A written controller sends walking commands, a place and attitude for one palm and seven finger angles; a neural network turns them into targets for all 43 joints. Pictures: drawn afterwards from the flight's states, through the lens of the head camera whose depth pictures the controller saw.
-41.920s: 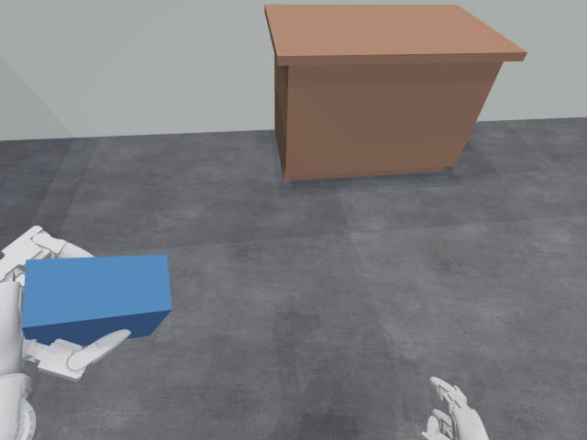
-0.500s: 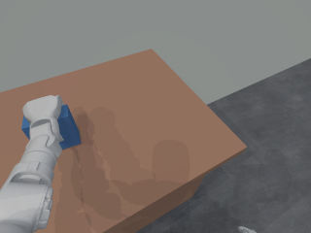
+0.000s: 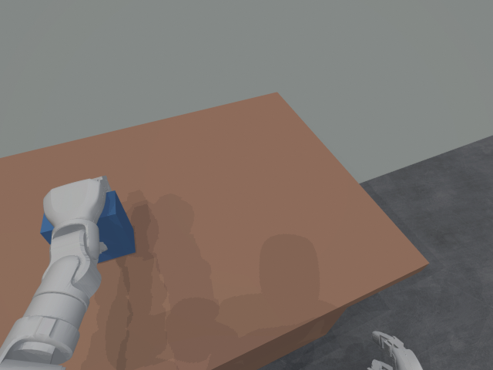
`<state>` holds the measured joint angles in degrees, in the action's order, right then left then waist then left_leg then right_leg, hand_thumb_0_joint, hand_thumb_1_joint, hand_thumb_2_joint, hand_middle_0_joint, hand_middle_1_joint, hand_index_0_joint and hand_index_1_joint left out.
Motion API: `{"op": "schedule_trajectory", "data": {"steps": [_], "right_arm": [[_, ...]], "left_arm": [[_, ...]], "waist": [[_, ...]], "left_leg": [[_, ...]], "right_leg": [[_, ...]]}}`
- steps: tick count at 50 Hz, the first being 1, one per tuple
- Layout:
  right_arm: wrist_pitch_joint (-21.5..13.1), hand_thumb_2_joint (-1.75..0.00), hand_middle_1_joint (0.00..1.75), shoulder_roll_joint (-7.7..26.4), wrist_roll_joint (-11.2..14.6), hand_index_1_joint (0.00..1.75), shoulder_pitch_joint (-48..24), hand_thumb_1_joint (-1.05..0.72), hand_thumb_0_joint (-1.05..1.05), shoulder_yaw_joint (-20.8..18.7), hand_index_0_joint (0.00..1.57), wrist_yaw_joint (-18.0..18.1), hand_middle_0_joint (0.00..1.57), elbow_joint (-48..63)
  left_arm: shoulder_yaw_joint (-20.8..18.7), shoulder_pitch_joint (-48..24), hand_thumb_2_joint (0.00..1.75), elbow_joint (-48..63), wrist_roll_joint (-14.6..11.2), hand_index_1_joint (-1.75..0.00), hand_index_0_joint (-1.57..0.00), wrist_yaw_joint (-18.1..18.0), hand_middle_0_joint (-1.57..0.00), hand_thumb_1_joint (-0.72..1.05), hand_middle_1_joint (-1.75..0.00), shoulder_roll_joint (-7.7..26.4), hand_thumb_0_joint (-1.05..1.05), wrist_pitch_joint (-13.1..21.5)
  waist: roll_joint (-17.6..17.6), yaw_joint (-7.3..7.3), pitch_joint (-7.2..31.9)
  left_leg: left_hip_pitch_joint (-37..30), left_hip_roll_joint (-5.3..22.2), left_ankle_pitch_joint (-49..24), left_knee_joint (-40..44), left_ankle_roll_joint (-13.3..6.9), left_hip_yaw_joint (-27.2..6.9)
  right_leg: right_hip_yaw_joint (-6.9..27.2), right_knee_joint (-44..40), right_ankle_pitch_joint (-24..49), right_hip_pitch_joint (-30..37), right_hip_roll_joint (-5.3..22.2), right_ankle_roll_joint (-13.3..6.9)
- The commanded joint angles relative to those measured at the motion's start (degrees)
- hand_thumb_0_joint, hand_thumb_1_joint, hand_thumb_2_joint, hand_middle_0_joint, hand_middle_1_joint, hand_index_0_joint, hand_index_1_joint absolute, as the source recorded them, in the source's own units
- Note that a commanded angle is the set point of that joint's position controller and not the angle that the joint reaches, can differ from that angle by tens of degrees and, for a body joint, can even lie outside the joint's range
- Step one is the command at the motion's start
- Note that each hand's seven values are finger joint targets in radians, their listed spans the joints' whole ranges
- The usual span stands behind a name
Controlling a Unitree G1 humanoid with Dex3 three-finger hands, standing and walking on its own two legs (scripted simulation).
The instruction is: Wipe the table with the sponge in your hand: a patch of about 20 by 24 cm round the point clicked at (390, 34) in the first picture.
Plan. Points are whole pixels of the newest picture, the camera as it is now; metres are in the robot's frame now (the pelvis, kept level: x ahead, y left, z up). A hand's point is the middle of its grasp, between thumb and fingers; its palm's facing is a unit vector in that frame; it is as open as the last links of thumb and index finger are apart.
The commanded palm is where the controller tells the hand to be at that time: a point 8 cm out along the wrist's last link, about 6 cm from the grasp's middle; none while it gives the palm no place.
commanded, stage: wipe back along the first lane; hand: left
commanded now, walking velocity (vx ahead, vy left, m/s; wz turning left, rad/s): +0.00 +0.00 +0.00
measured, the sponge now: (97, 237) +0.33 +0.32 -0.01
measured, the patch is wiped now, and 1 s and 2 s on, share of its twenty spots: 0.90 0.90 0.90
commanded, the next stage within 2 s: lift the sponge slowly off the table in 1.42 s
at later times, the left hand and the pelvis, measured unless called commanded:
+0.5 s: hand (90, 241) +0.30 +0.30 +0.03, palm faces +0.00 -0.05 -1.00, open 10.2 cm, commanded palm +0.25 +0.28 +0.06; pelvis -0.01 -0.01 +0.00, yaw +0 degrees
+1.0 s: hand (92, 276) +0.24 +0.27 +0.03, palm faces +0.02 -0.07 -1.00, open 10.2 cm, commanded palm +0.19 +0.25 +0.06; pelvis -0.01 -0.02 +0.00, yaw -1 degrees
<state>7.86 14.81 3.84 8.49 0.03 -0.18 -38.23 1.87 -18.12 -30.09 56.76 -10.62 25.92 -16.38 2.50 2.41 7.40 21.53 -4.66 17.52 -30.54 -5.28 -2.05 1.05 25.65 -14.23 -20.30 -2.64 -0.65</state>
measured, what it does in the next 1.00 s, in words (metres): stands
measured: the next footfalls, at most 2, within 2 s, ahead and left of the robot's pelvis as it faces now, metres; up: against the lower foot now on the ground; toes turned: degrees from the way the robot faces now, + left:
none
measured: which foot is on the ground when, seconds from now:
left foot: down 0.00-1.00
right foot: down 0.00-1.00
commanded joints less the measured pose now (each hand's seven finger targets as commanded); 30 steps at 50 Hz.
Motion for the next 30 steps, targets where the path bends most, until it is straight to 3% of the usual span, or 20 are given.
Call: {"op": "schedule_trajectory", "data": {"steps": [1,2,5,8,10,11,13,19,21,23,26,30], "right_arm": [[-2.32,-0.90,0.30,8.25,0.10,0.30,-5.27,-0.90,0.00,-2.61,0.20,0.81,0.20,7.15],[-2.26,-0.90,0.30,8.41,0.08,0.30,-5.55,-0.90,0.00,-2.57,0.20,0.94,0.20,7.00],[-2.03,-0.90,0.30,8.40,0.24,0.30,-6.14,-0.90,0.00,-2.16,0.20,1.47,0.20,6.73],[-1.89,-0.90,0.30,8.03,0.33,0.30,-7.02,-0.90,0.00,-1.73,0.20,1.68,0.20,7.08],[-1.83,-0.90,0.30,8.23,0.31,0.30,-6.96,-0.90,0.00,-1.52,0.20,1.89,0.20,7.05],[-1.93,-0.90,0.30,7.92,0.34,0.30,-7.34,-0.90,0.00,-1.44,0.20,1.84,0.20,7.59],[-1.93,-0.90,0.30,8.01,0.32,0.30,-7.26,-0.90,0.00,-1.35,0.20,1.86,0.20,7.61],[-2.65,-0.90,0.30,8.00,0.32,0.30,-8.47,-0.90,0.00,-1.59,0.20,1.36,0.20,8.59],[-2.89,-0.90,0.30,7.68,0.36,0.30,-8.76,-0.90,0.00,-1.65,0.20,1.05,0.20,8.75],[-2.96,-0.90,0.30,7.88,0.38,0.30,-9.28,-0.90,0.00,-1.69,0.20,1.00,0.20,8.62],[-3.15,-0.90,0.30,7.74,0.53,0.30,-10.44,-0.90,0.00,-1.41,0.20,0.95,0.20,8.83],[-3.32,-0.90,0.30,7.79,0.51,0.30,-11.21,-0.90,0.00,-1.24,0.20,1.27,0.20,8.76]], "left_arm": [[0.07,-6.79,1.30,6.04,0.20,-1.60,-1.20,0.83,-1.20,0.10,-1.60,7.44,0.00,-2.14],[-0.53,-6.87,1.30,6.15,0.10,-1.60,-1.20,0.75,-1.20,0.10,-1.60,8.05,0.00,-2.49],[-0.21,-7.23,1.30,5.44,-0.04,-1.60,-1.20,0.80,-1.20,0.10,-1.60,8.14,0.00,-3.54],[2.87,-7.42,1.30,4.59,0.07,-1.60,-1.20,1.33,-1.20,0.10,-1.60,4.94,0.00,-4.19],[1.52,-7.18,1.30,3.91,0.14,-1.60,-1.20,1.45,-1.20,0.10,-1.60,6.53,0.00,-4.08],[2.78,-6.05,1.30,3.91,-0.12,-1.60,-1.20,1.56,-1.20,0.10,-1.60,4.73,0.00,-4.07],[2.04,-4.79,1.30,3.24,-0.24,-1.60,-1.20,1.61,-1.20,0.10,-1.60,5.31,0.00,-3.93],[0.89,0.77,1.30,8.83,-1.56,-1.60,-1.20,1.22,-1.20,0.10,-1.60,4.79,0.00,-3.07],[1.43,4.85,1.30,9.55,-2.02,-1.60,-1.20,0.89,-1.20,0.10,-1.60,3.40,0.00,-3.69],[0.25,6.75,1.30,11.21,-2.74,-1.60,-1.20,0.79,-1.20,0.10,-1.60,4.40,0.00,-4.40],[1.29,8.10,1.30,14.13,-3.09,-1.60,-1.20,0.92,-1.20,0.10,-1.60,3.46,0.00,-5.60],[-0.27,10.68,1.30,16.12,-3.71,-1.60,-1.20,0.94,-1.20,0.10,-1.60,4.90,0.00,-6.32]], "waist": [[-0.66,0.29,11.66],[-1.84,0.34,11.41],[-0.99,0.47,10.68],[-1.74,0.12,8.80],[-1.52,0.39,8.86],[-1.48,0.45,8.00],[-2.43,0.71,8.27],[-1.73,1.50,10.24],[-2.16,1.76,8.70],[-4.22,1.94,8.51],[-2.72,1.91,7.17],[-3.67,2.28,6.59]], "left_leg": [[-11.10,5.43,-34.72,1.18,5.81,-5.77],[-10.52,5.11,-31.60,1.49,5.56,-5.36],[-9.74,4.74,-27.94,2.23,5.39,-5.09],[-8.54,4.46,-23.66,2.89,5.31,-5.01],[-8.11,4.47,-22.28,3.13,5.15,-5.19],[-7.64,4.32,-21.45,3.21,5.01,-4.99],[-6.90,4.29,-20.38,3.35,4.93,-4.86],[-7.33,4.46,-23.49,2.96,4.87,-5.15],[-7.07,4.33,-23.10,2.93,4.87,-4.86],[-6.60,4.24,-22.73,3.14,4.62,-4.61],[-6.68,4.17,-22.50,3.59,4.49,-4.57],[-6.50,4.04,-20.67,4.29,4.00,-4.44]], "right_leg": [[-0.64,0.78,17.96,3.91,0.18,-4.34],[-0.45,0.44,17.33,4.35,0.07,-4.47],[-0.54,0.34,15.71,4.81,0.16,-4.82],[-0.58,0.01,13.12,3.80,0.12,-4.92],[-0.63,0.15,11.99,4.07,0.10,-5.14],[-0.43,-0.03,11.84,3.88,0.19,-5.08],[-0.36,0.05,11.71,4.42,0.19,-5.09],[0.58,0.83,15.19,6.84,0.40,-5.20],[0.45,0.59,15.13,6.72,0.34,-4.98],[0.95,0.37,16.78,8.17,0.41,-4.82],[1.13,0.31,16.80,8.41,0.54,-4.86],[1.22,-0.08,16.04,9.70,0.55,-4.77]]}}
